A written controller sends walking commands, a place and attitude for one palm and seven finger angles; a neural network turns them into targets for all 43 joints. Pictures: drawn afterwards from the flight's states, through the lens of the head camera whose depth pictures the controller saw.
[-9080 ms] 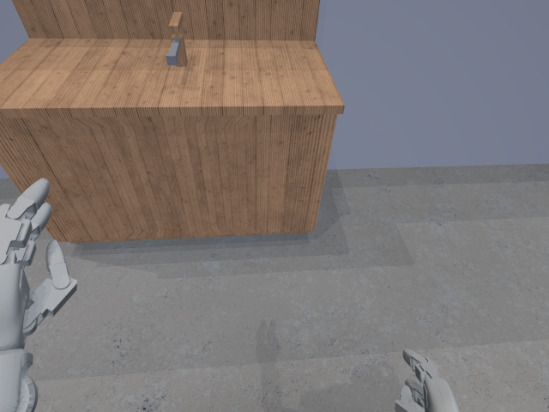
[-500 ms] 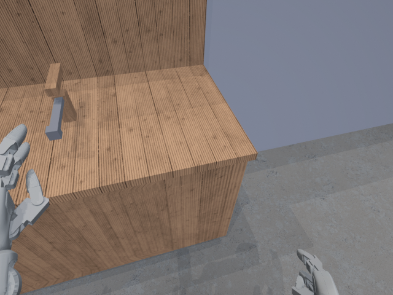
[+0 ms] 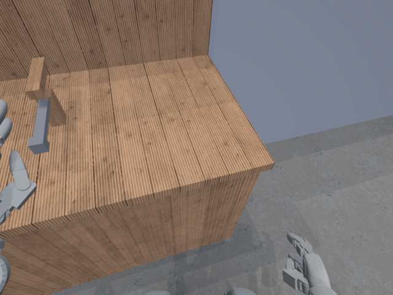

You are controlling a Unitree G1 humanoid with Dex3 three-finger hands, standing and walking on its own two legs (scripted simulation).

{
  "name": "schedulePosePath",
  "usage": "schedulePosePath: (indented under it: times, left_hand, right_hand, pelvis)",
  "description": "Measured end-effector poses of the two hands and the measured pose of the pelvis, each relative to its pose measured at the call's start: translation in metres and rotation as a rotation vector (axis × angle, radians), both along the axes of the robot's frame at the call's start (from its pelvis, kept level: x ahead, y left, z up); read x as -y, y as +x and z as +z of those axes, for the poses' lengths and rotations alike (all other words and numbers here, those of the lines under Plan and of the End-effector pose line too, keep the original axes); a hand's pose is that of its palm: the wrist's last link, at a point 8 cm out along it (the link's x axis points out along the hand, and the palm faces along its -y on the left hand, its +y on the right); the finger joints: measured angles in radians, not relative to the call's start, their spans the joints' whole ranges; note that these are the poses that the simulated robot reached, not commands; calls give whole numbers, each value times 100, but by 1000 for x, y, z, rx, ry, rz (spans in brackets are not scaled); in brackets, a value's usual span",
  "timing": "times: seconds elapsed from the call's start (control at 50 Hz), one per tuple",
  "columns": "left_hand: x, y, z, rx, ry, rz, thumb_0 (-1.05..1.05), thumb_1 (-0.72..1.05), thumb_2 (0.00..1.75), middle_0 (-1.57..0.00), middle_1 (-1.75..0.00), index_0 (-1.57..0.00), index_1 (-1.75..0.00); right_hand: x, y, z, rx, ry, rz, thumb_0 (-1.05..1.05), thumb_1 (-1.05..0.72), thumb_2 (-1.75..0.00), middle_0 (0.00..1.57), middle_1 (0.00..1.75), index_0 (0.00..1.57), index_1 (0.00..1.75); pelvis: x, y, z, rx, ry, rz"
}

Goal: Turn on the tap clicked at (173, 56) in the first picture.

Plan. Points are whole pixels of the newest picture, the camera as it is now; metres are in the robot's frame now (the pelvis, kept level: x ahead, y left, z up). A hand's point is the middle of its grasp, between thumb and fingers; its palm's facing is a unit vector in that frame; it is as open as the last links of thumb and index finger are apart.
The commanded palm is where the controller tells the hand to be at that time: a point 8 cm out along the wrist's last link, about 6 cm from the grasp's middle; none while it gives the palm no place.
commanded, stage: come to a stop and stand still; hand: left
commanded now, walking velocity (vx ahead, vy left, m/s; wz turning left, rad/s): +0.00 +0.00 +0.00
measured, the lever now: (39, 144) +0.37 +0.37 +0.07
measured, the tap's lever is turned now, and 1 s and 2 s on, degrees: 0 0 0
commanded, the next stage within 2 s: look again from close up in 1.96 s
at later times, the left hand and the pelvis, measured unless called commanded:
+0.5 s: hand (42, 160) +0.26 +0.25 +0.19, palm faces +0.41 -0.86 -0.31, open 7.4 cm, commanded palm +0.21 +0.29 +0.20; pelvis +0.05 +0.02 +0.02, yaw -1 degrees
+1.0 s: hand (14, 147) +0.29 +0.32 +0.17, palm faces +0.36 -0.85 -0.39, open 7.4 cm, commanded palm +0.22 +0.34 +0.20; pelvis +0.05 +0.06 +0.02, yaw -2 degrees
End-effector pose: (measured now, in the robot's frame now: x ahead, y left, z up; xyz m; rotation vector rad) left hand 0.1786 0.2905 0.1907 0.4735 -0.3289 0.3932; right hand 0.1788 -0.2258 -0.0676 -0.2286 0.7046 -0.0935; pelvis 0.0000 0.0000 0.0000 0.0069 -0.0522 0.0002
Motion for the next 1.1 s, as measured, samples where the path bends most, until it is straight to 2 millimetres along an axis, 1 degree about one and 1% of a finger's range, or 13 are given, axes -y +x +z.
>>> schedulePosePath:
  times: [0.08, 0.18, 0.28, 0.42, 0.52, 0.6, 0.64, 0.68, 0.74, 0.84, 0.92, 1.02, 1.1]
  left_hand:
    - [6, 22, 19, 0, 19, -43, 2, 89, 90, -21, -31, -21, -30]
    - [18, 34, 36, -12, 107, -95, 2, 89, 90, -21, -31, -21, -30]
    - [9, 40, 28, -66, 62, -40, 1, 89, 90, -22, -31, -22, -30]
    - [1, 38, 5, -68, -79, 6, 2, 89, 90, -22, -31, -22, -30]
    - [-3, 36, 7, -52, -104, -14, 2, 89, 90, -22, -31, -21, -30]
    - [-19, 41, 24, -16, 8, -9, 2, 89, 90, -22, -31, -22, -30]
    - [-43, 51, 43, 70, 113, 9, 2, 89, 90, -22, -31, -22, -30]
    - [-65, 60, 50, 117, 101, 53, 2, 89, 90, -22, -31, -22, -30]
    - [-68, 66, 38, 94, 21, 37, 2, 90, 90, -21, -31, -21, -30]
    - [-33, 62, -8, -102, -53, -134, 2, 90, 90, -20, -30, -20, -30]
    - [-44, 62, -24, -156, -35, -147, 2, 89, 90, -22, -31, -22, -30]
    - [-73, 71, 1, -10, 7, -64, 2, 89, 90, -22, -31, -22, -30]
    - [-70, 77, 23, 100, 15, -79, 2, 89, 90, -22, -31, -21, -30]
  right_hand:
    - [-17, 9, 8, 19, 45, 10, 2, -91, -90, 20, 30, 20, 30]
    - [-25, 21, 4, 27, 74, 16, 2, -90, -90, 20, 30, 21, 30]
    - [-19, 32, 0, -1, 76, -3, 2, -90, -90, 20, 30, 21, 30]
    - [-1, 35, 14, 11, -29, -29, 2, -91, -90, 20, 30, 20, 30]
    - [-1, 35, 27, 24, -71, -52, 2, -91, -90, 20, 30, 20, 30]
    - [-13, 37, 32, 40, -78, -24, 2, -91, -90, 20, 30, 20, 30]
    - [-22, 34, 28, 26, -64, 21, 2, -91, -90, 19, 30, 20, 30]
    - [-31, 31, 24, 16, -33, 35, 2, -91, -90, 20, 30, 20, 30]
    - [-43, 22, 21, 30, 21, 20, 2, -91, -90, 20, 30, 20, 30]
    - [-61, 5, 13, 10, 64, -30, 2, -90, -90, 20, 30, 20, 30]
    - [-72, -4, 11, -51, 41, -32, 2, -90, -90, 20, 30, 20, 30]
    - [-77, 7, 14, -72, -1, 24, 2, -90, -90, 20, 30, 21, 30]
    - [-78, 29, 20, -29, -7, 43, 2, -90, -90, 20, 30, 21, 30]
  pelvis:
    - [-5, 13, 11, -17, 2, -1]
    - [-4, 32, 11, -26, 18, -7]
    - [-3, 42, 14, -22, -16, -9]
    - [-9, 44, 16, -13, -16, -9]
    - [-18, 46, 20, -18, -16, -15]
    - [-23, 43, 22, -25, -20, -10]
    - [-24, 37, 20, -37, -23, 1]
    - [-28, 33, 20, -39, -22, -14]
    - [-41, 34, 20, -37, -19, -40]
    - [-60, 41, 20, -34, -11, -58]
    - [-62, 47, 19, -33, -12, -45]
    - [-64, 53, 19, -32, -23, -24]
    - [-70, 61, 19, -37, -31, -26]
